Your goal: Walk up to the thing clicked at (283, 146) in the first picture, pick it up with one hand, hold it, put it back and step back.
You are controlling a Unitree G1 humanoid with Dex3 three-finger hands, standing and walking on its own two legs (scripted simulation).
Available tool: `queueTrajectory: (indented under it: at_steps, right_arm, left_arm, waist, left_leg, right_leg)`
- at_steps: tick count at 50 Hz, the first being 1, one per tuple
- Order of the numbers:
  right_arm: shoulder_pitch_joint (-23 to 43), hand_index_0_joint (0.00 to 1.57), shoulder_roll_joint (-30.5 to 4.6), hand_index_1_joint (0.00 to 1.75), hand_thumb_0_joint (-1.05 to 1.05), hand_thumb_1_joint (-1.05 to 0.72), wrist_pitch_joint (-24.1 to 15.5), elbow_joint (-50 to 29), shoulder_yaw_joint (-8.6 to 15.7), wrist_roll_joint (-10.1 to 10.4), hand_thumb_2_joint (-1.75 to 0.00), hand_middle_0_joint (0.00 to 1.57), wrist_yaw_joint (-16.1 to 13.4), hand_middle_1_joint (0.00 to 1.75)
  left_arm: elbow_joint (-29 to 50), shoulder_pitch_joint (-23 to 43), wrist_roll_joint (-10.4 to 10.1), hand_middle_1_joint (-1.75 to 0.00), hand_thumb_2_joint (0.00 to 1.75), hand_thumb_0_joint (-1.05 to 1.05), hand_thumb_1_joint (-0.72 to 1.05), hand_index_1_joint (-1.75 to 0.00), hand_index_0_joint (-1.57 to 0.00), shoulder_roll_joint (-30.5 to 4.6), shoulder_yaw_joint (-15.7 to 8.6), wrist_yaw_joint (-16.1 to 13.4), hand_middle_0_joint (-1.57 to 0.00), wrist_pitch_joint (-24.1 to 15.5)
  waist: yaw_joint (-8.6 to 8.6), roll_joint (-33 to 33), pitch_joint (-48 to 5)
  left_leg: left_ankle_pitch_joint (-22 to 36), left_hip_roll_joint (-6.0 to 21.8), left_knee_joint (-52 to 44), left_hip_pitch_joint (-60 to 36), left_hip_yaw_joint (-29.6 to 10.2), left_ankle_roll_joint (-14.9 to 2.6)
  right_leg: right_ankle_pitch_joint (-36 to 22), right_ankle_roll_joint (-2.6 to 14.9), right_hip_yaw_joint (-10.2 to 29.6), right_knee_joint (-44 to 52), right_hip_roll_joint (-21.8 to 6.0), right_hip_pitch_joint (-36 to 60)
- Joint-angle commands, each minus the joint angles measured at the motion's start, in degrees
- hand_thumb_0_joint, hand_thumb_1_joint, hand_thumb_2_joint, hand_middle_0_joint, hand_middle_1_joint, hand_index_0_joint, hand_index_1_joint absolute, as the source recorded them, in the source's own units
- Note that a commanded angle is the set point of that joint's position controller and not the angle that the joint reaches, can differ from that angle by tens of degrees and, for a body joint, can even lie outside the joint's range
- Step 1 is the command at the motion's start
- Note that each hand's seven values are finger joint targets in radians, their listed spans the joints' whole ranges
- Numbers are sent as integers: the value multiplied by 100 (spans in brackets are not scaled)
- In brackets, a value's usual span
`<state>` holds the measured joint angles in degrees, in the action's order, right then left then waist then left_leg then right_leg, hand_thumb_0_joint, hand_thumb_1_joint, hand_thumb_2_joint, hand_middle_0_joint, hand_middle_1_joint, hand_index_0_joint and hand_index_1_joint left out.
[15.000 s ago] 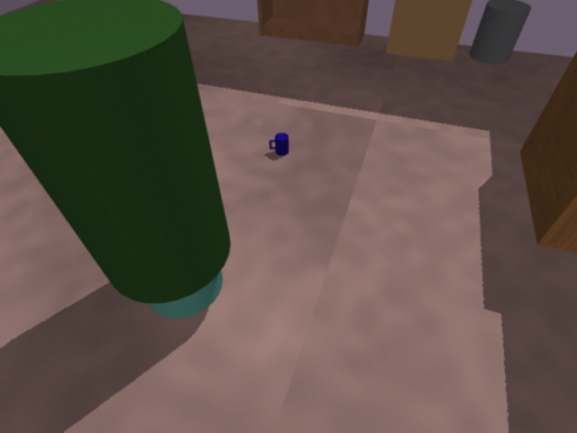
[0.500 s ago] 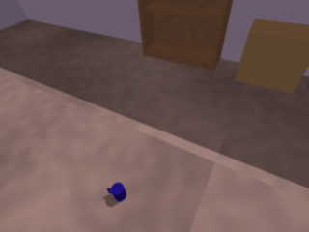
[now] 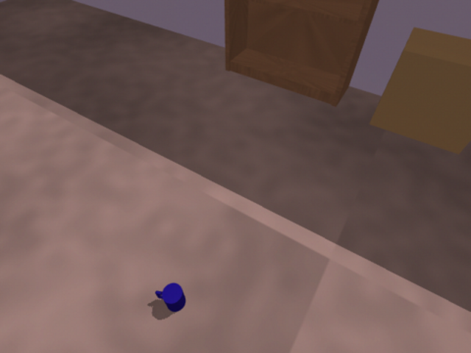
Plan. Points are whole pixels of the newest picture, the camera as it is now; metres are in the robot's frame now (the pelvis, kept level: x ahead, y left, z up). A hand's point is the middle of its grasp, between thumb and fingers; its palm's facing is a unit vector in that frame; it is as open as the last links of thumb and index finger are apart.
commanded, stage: walk up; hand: left
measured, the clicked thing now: (170, 296) +0.45 +0.28 -0.70
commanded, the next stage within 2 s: stand in 1.46 s
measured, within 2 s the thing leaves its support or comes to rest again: neither
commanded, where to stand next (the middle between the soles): +0.08 +0.01 m, yaw +0 degrees
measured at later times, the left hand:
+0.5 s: hand out of the picture +0.14 +0.26 -0.13, palm faces -0.02 -0.93 -0.37, open 7.4 cm
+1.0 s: hand out of the picture +0.13 +0.26 -0.13, palm faces -0.02 -0.94 -0.35, open 7.4 cm
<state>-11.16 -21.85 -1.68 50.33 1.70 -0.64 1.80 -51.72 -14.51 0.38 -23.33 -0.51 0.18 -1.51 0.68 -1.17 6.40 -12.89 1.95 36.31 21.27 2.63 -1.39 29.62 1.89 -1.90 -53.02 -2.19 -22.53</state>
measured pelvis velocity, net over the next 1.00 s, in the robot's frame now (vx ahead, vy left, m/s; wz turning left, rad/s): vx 0.06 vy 0.00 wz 0.01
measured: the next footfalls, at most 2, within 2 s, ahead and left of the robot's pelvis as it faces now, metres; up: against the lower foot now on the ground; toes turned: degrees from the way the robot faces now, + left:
none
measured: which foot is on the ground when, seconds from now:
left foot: down 0.00-1.00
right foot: down 0.00-1.00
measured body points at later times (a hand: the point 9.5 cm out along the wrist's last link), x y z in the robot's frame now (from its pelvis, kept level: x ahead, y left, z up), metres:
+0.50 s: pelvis +0.04 +0.00 +0.01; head +0.06 +0.00 +0.46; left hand +0.14 +0.31 -0.11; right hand +0.13 -0.30 -0.12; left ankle +0.07 +0.12 -0.72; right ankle +0.05 -0.13 -0.72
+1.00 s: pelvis +0.06 +0.00 +0.03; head +0.06 +0.00 +0.48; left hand +0.13 +0.31 -0.11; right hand +0.15 -0.30 -0.11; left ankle +0.07 +0.12 -0.72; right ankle +0.05 -0.13 -0.72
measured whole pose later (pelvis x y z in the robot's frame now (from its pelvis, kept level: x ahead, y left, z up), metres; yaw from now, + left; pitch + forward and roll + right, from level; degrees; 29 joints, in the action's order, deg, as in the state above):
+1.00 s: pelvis +0.06 +0.00 +0.03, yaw +0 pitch -2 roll +0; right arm -4.0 -20.5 0.0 66.7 0.1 -0.2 0.9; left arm -66.9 -5.0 0.8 -20.4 0.2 0.1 -1.0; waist 0.3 0.4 2.7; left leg -9.8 0.5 20.3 8.1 0.9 -0.1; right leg 11.5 -1.5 -2.6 -18.8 -2.2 -4.9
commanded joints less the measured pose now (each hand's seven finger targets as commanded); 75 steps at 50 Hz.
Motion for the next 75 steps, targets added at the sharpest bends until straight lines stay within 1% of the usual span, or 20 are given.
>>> queueTrajectory:
  at_steps: [1, 3, 4, 5, 6, 7, 9, 11, 12, 13, 14, 17, 20, 25, 30, 35, 48, 53, 67, 75]
  right_arm:
    - [189, 20, -1603, 30, 0, -90, -22, -369, 426, -63, -90, 20, -90, 30]
    - [385, 20, -1358, 30, 0, -90, 50, -387, 303, 7, -90, 20, -70, 30]
    - [362, 20, -1060, 30, 0, -90, 75, -357, 188, 56, -90, 20, -73, 30]
    - [252, 20, -733, 30, 0, -90, 101, -356, 101, 100, -90, 20, -64, 30]
    - [336, 20, -993, 30, 0, -90, 142, -232, 185, 64, -90, 20, -138, 30]
    - [238, 20, -1220, 30, 0, -90, 141, -64, 263, 39, -90, 20, -149, 30]
    - [206, 20, -1121, 30, 0, -90, 59, 150, 205, 95, -90, 20, -120, 30]
    - [6, 20, -1108, 30, 0, -90, -26, 364, 204, 63, -90, 20, -142, 30]
    - [70, 20, -1269, 30, 0, -90, -60, 382, 233, 49, -90, 20, -151, 30]
    - [316, 20, -1349, 30, 0, -90, -67, 378, 226, 58, -90, 20, -131, 30]
    - [479, 20, -1359, 30, 0, -90, -62, 416, 189, 100, -90, 20, -108, 30]
    - [560, 20, -1242, 30, 0, -90, -16, 602, 122, 90, -90, 20, -114, 30]
    - [564, 20, -1212, 30, 0, -90, -22, 809, 86, 87, -90, 20, -121, 30]
    - [867, 20, -1210, 30, 0, -90, -17, 1004, 41, 66, -90, 20, -130, 30]
    - [968, 20, -1153, 30, 0, -90, -10, 1153, 40, 66, -90, 20, -133, 30]
    - [1005, 20, -1111, 30, 0, -90, -2, 1227, 62, 48, -90, 20, -146, 30]
    - [1086, 20, -1106, 30, 0, -90, 30, 1256, 88, 30, -90, 20, -154, 30]
    - [1020, 20, -1076, 30, 0, -90, 24, 1276, 85, 38, -90, 20, -163, 30]
    - [944, 20, -1053, 30, 0, -90, 41, 1257, 94, 19, -90, 20, -181, 30]
    - [1018, 20, -1058, 30, 0, -90, 1, 1205, 83, 28, -90, 20, -214, 30]
  left_arm:
    - [-35, -698, 39, -30, 90, 0, 90, -30, -20, -1021, -413, -56, -20, -178]
    - [-165, -763, 99, -30, 90, 0, 90, -30, -20, -990, -446, -116, -20, -228]
    - [-152, -611, 147, -30, 90, 0, 90, -30, -20, -1111, -483, -156, -20, -254]
    - [-32, -377, 213, -30, 90, 0, 90, -30, -20, -1487, -547, -183, -20, -324]
    - [48, 108, 156, -30, 90, 0, 90, -30, -20, -1853, -567, -169, -20, -307]
    - [111, 463, 127, -30, 90, 0, 90, -30, -20, -1748, -532, -140, -20, -296]
    - [38, 536, 84, -30, 90, 0, 90, -30, -20, -1405, -411, -145, -20, -297]
    - [-33, 595, 41, -30, 90, 0, 90, -30, -20, -1297, -337, -101, -20, -268]
    - [-68, 528, 6, -30, 90, 0, 90, -30, -20, -1164, -299, -86, -20, -254]
    - [-160, 450, -39, -30, 90, 0, 90, -30, -20, -1135, -300, -88, -20, -234]
    - [-227, 455, -38, -30, 90, 0, 90, -30, -20, -1154, -286, -97, -20, -227]
    - [-365, 722, -27, -30, 90, 0, 90, -30, -20, -1199, -264, -108, -20, -213]
    - [-505, 854, -62, -30, 90, 0, 90, -30, -20, -1126, -231, -109, -20, -188]
    - [-741, 1057, -70, -30, 90, 0, 90, -30, -20, -1019, -171, -90, -20, -119]
    - [-926, 1239, -35, -30, 90, 0, 90, -30, -20, -1046, -163, -75, -20, -134]
    - [-1018, 1377, -16, -30, 90, 0, 90, -30, -20, -1003, -169, -69, -20, -121]
    - [-1176, 1331, 37, -30, 90, 0, 90, -30, -20, -978, -173, -65, -20, -97]
    - [-1177, 1275, 26, -30, 90, 0, 90, -30, -20, -955, -197, -74, -20, -97]
    - [-1114, 1247, 33, -30, 90, 0, 90, -30, -20, -911, -212, -84, -20, -66]
    - [-1057, 1232, -12, -30, 90, 0, 90, -30, -20, -829, -178, -99, -20, -35]
  waist:
    - [11, 1184, -739]
    - [180, 816, -834]
    - [213, 329, -707]
    - [92, -589, -519]
    - [41, -771, -227]
    - [-97, -530, -62]
    - [-162, -374, -279]
    - [-236, -578, -692]
    - [-183, -349, -994]
    - [-25, -187, -1023]
    - [25, -123, -984]
    - [-55, -76, -778]
    - [-37, 84, -950]
    - [30, 348, -824]
    - [-34, 190, -920]
    - [-65, 170, -955]
    - [-86, 124, -814]
    - [-76, 139, -982]
    - [-70, 168, -870]
    - [-85, 70, -759]
  left_leg:
    - [-514, 1147, -1300, -137, -1341, -1029]
    - [-572, 936, -727, 352, -1003, -710]
    - [-839, 727, -308, 691, -797, -425]
    - [-1117, 176, 505, 1062, -463, -52]
    - [-1773, 24, 993, 637, -368, 8]
    - [-1642, 194, 1076, 310, -527, 23]
    - [-933, 141, 169, -21, -410, -28]
    - [408, 172, -551, -977, -440, -55]
    - [970, 407, -660, -1238, -816, -155]
    - [922, 551, -695, -1072, -1008, -234]
    - [834, 544, -655, -927, -970, -280]
    - [858, 392, -821, -921, -736, -139]
    - [1149, 496, -1101, -1029, -827, -142]
    - [753, 634, -1678, -908, -1010, -131]
    - [1109, 516, -1670, -1253, -780, -42]
    - [1160, 515, -1795, -1368, -718, -22]
    - [894, 481, -1962, -1468, -711, -9]
    - [1300, 506, -1892, -1628, -691, -4]
    - [1175, 481, -2006, -1500, -724, 18]
    - [1768, 607, -2018, -1506, -781, 99]
  right_leg:
    - [-593, -77, -89, 1225, 53, 510]
    - [-1367, -37, -111, 2189, 196, 1343]
    - [-1263, 73, 407, 2687, -90, 1446]
    - [-451, 461, 2291, 3520, -1218, 1167]
    - [216, 1015, 2939, 3885, -1955, 184]
    - [-63, 1127, 2666, 3668, -1878, -50]
    - [-1505, 732, 1583, 3078, -1245, 387]
    - [-2663, 402, 935, 2584, -907, 340]
    - [-2814, 234, 718, 2416, -715, 430]
    - [-2173, 92, 548, 2511, -466, 588]
    - [-1834, 60, 546, 2682, -443, 811]
    - [-2088, 117, 645, 2835, -587, 913]
    - [-2312, 80, 506, 2850, -519, 1244]
    - [-1906, -7, 374, 3111, -402, 1513]
    - [-2425, -51, 457, 3475, -533, 1647]
    - [-2494, -99, 399, 3603, -550, 1746]
    - [-2259, -153, 369, 3817, -541, 1665]
    - [-2541, -154, 345, 3770, -553, 1762]
    - [-2468, -162, 316, 3783, -542, 1855]
    - [-2818, -183, 325, 3777, -616, 1844]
